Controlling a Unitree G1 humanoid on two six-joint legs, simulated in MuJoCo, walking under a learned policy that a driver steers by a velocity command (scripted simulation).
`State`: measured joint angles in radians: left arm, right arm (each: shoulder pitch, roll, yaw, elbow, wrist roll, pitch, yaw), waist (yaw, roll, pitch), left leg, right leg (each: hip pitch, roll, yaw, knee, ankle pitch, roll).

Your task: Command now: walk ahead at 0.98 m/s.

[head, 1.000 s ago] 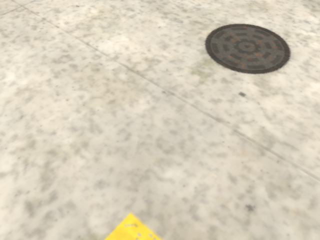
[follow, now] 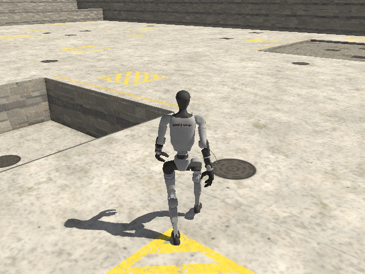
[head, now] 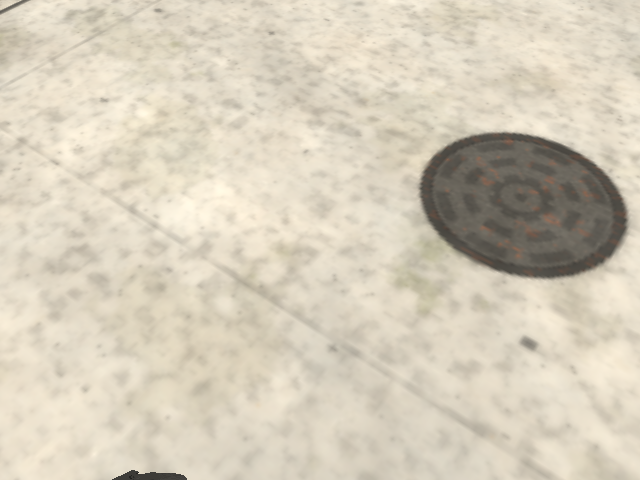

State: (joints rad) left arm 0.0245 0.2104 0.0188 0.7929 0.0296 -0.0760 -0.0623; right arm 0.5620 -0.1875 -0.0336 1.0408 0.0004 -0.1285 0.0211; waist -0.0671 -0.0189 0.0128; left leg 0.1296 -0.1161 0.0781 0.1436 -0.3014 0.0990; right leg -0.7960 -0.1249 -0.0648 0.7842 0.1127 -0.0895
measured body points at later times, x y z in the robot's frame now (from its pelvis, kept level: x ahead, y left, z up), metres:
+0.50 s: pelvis +0.48 -0.01 -0.01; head +0.51 +0.00 +0.44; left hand +0.36 +0.22 -0.15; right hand +0.71 -0.20 -0.11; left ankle +0.69 +0.14 -0.67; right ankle +0.32 -0.08 -0.73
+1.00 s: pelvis +0.95 +0.12 -0.01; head +0.98 +0.15 +0.44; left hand +1.09 +0.43 -0.07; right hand +1.06 -0.15 -0.12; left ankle +0.74 +0.07 -0.73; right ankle +1.20 +0.11 -0.71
